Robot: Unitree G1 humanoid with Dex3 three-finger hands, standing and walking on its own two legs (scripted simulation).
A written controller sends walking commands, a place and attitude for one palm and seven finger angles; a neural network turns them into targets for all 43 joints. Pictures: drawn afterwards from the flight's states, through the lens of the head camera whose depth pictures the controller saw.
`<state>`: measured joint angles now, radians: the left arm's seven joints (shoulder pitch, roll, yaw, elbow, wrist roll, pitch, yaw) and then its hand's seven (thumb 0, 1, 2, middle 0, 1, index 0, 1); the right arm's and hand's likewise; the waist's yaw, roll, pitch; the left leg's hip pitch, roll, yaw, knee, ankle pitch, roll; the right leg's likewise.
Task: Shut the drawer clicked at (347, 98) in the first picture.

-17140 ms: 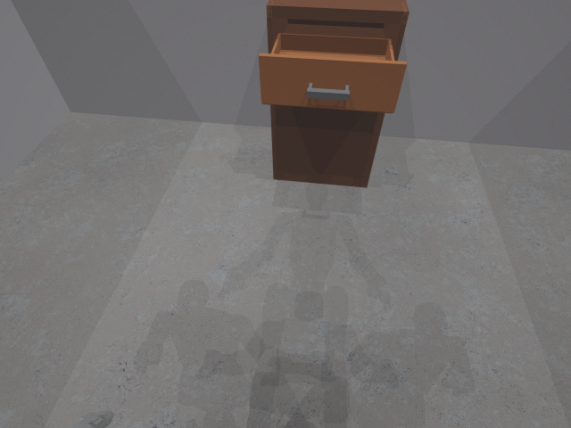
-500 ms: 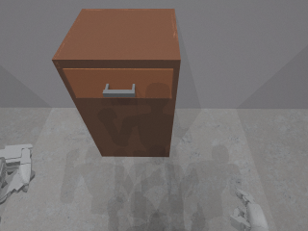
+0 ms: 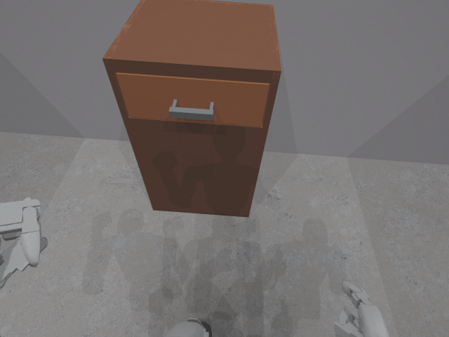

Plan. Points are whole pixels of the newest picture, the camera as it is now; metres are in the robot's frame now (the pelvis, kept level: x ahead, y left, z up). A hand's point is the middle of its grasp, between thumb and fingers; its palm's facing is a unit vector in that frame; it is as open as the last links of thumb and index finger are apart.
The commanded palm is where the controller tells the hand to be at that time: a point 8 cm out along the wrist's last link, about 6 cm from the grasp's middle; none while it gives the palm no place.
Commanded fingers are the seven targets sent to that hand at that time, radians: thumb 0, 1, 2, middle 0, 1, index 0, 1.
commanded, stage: step back with the hand held close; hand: left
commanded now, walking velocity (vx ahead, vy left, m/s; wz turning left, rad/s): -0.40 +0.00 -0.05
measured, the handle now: (192, 108) +0.72 +0.15 -0.06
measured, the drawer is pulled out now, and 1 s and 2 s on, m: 0.00 0.00 0.00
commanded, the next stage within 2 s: stop stepping back and stand still in 0.52 s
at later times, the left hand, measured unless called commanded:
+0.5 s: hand (13, 286) +0.14 +0.23 +0.18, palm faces +0.25 -0.86 -0.45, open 3.3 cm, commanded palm +0.08 +0.28 +0.19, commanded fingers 0.00 0.90 0.90 -1.40 -1.60 -1.40 -1.60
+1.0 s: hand out of the picture +0.06 +0.24 +0.18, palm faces +0.25 -0.83 -0.49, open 3.3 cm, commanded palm +0.01 +0.29 +0.19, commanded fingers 0.00 0.90 0.90 -1.40 -1.60 -1.40 -1.60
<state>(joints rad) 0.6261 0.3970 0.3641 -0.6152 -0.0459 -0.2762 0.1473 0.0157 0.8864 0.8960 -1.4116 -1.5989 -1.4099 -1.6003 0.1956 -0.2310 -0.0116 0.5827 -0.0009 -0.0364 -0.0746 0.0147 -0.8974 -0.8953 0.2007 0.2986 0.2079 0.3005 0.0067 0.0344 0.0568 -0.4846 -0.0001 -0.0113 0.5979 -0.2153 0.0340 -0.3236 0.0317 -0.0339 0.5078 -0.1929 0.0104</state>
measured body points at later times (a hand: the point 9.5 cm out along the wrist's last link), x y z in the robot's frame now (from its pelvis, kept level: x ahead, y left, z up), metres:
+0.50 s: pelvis -0.06 +0.01 +0.00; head -0.05 +0.03 +0.44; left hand +0.12 +0.28 +0.21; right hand +0.10 -0.23 -0.08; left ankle +0.12 +0.08 -0.73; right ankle -0.14 -0.12 -0.73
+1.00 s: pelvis -0.14 +0.02 +0.01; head -0.13 +0.03 +0.46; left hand +0.04 +0.28 +0.21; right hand +0.01 -0.21 -0.08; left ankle -0.04 +0.11 -0.71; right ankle -0.16 -0.07 -0.73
